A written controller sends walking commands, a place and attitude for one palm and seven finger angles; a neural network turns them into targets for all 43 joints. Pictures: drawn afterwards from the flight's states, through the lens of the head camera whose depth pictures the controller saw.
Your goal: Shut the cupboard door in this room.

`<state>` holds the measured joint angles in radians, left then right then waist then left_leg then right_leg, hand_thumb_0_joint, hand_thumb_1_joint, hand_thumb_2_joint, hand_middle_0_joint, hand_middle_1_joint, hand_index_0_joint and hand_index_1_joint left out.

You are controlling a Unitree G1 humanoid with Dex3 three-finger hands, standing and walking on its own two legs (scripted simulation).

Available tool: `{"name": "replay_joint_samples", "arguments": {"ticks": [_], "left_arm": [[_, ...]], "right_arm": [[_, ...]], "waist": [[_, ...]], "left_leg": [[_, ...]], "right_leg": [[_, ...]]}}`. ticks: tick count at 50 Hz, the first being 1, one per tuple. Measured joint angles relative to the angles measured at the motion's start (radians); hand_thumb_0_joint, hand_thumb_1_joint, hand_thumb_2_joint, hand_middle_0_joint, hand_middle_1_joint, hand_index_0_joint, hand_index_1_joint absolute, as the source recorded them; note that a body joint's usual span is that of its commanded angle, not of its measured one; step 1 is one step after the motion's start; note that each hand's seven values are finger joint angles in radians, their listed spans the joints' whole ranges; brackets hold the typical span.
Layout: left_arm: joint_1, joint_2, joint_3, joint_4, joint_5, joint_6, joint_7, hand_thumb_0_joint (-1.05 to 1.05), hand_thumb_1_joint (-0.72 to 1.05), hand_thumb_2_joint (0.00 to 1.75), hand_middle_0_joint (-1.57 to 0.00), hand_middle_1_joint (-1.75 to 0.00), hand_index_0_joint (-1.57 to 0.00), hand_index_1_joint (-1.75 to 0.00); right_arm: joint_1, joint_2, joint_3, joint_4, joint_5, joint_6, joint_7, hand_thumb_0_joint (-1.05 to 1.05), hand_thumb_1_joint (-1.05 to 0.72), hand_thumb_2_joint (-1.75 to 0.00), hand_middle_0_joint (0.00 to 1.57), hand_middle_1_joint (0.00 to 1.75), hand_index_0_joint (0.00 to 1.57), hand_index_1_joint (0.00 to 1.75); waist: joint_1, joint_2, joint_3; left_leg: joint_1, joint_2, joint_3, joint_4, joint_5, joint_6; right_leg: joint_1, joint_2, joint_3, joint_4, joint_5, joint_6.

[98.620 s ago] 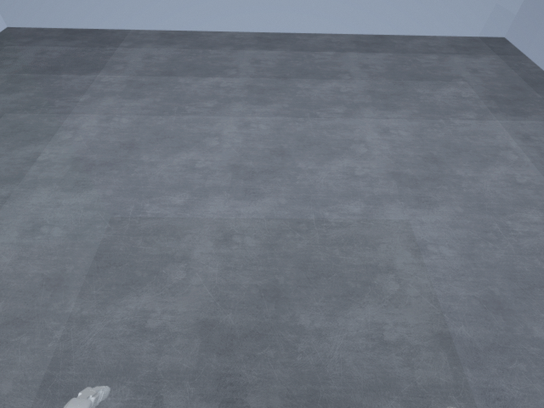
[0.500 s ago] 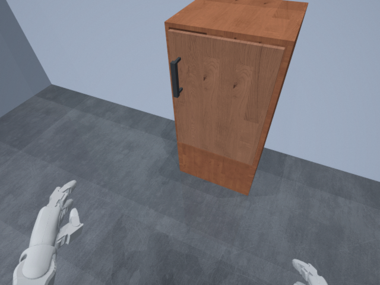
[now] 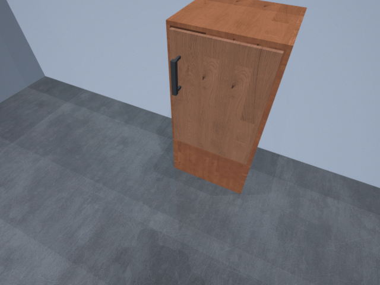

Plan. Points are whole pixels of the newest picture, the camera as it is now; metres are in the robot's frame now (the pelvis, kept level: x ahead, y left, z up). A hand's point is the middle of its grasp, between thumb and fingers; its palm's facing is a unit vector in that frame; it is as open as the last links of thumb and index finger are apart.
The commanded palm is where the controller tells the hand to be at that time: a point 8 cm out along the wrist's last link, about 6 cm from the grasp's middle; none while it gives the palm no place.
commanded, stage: let the arm hang, fingers relaxed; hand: left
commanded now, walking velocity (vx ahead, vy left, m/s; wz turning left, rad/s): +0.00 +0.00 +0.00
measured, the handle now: (176, 75) +0.88 +0.10 -0.04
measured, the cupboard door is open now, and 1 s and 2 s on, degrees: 0 0 0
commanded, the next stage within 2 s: look to check the result in 0.46 s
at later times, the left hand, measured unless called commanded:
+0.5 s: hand out of the picture -0.03 +0.16 -0.18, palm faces +0.04 -0.99 -0.14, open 7.4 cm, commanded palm none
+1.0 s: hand out of the picture -0.01 +0.18 -0.18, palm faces +0.01 -0.98 -0.20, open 7.4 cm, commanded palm none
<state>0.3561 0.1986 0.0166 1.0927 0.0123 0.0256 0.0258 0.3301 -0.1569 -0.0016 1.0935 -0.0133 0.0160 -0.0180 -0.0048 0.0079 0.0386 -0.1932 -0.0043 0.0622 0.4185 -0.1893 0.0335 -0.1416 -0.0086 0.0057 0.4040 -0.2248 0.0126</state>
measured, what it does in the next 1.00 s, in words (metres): stands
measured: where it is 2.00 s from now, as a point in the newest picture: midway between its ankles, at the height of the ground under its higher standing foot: outside the picture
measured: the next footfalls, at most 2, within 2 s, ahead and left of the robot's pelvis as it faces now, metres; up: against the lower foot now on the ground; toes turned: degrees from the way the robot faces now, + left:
none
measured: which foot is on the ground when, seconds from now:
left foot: down 0.00-1.00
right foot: down 0.00-1.00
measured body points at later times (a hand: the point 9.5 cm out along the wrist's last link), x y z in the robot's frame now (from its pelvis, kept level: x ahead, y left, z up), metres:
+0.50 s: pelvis +0.00 +0.01 +0.00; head -0.01 +0.01 +0.45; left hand -0.03 +0.21 -0.17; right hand -0.03 -0.20 -0.16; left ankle +0.03 +0.10 -0.74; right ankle +0.00 -0.13 -0.74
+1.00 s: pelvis +0.01 +0.00 +0.00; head +0.01 +0.00 +0.45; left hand -0.01 +0.23 -0.16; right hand -0.01 -0.23 -0.16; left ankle +0.03 +0.10 -0.74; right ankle +0.00 -0.13 -0.74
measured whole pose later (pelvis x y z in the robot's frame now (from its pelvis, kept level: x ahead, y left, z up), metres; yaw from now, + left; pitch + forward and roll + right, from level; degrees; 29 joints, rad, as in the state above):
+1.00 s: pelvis +0.01 +0.00 +0.00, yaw -1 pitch -2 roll +0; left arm 0.31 0.16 0.02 1.13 0.02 0.00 0.03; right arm 0.30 -0.16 -0.02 1.12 -0.01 -0.01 -0.03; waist -0.01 0.00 0.04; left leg -0.17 -0.01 0.08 0.39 -0.19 0.04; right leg -0.14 -0.02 0.03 0.40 -0.23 0.02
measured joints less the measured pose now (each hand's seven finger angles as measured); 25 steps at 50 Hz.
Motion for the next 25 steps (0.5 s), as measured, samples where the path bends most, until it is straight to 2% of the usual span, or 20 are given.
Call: {"name": "replay_joint_samples", "arguments": {"ticks": [15, 25], "left_arm": [[0.007, -0.086, -0.014, 0.045, 0.005, -0.016, 0.005, 0.0, 0.91, 0.9, -0.2, -0.3, -0.2, -0.29], [-0.007, -0.094, -0.01, 0.041, 0.008, -0.024, 0.008, 0.0, 0.91, 0.9, -0.2, -0.3, -0.2, -0.3]], "right_arm": [[0.002, 0.039, -0.005, 0.03, 0.003, -0.015, -0.007, 0.0, -0.91, -0.9, 0.2, 0.3, 0.2, 0.3], [0.011, 0.041, -0.01, 0.026, 0.002, -0.021, -0.012, 0.0, -0.91, -0.9, 0.2, 0.3, 0.2, 0.3]], "waist": [[0.005, -0.019, -0.027], [0.001, -0.024, -0.027]], "left_leg": [[0.01, -0.015, 0.018, -0.018, 0.009, 0.014], [0.008, -0.018, 0.02, -0.023, 0.01, 0.015]], "right_leg": [[-0.008, -0.015, 0.018, 0.01, 0.0, 0.013], [-0.012, -0.018, 0.02, 0.012, -0.002, 0.014]]}}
